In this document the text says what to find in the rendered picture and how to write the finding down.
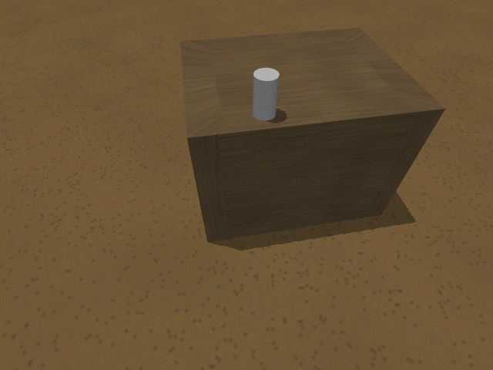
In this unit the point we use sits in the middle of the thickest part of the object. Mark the can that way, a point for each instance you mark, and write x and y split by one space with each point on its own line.
265 89

